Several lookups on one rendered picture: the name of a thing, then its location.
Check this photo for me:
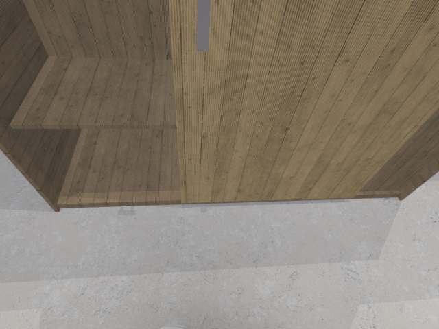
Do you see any wardrobe door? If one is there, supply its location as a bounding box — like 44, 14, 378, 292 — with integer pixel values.
360, 108, 439, 191
168, 0, 439, 203

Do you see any handle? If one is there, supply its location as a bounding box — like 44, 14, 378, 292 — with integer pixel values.
197, 0, 211, 52

